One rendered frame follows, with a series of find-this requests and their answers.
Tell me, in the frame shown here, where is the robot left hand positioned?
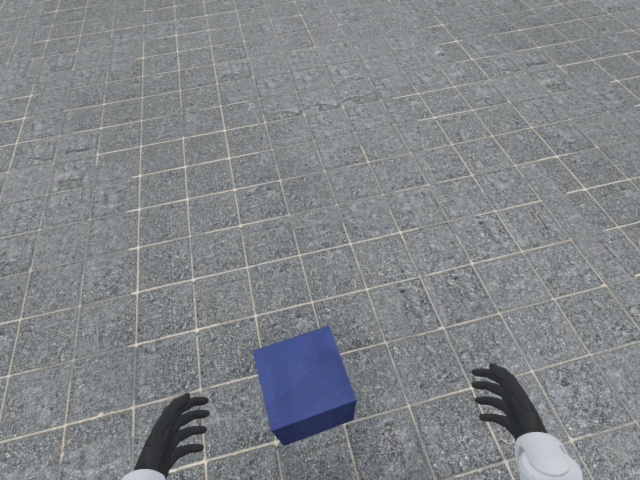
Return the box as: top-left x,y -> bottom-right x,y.
134,393 -> 210,479

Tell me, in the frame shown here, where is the right robot forearm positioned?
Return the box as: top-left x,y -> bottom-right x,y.
515,432 -> 583,480

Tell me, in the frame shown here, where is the carton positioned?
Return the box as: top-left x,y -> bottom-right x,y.
253,325 -> 357,446

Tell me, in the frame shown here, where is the robot right hand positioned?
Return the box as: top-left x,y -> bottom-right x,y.
471,363 -> 548,442

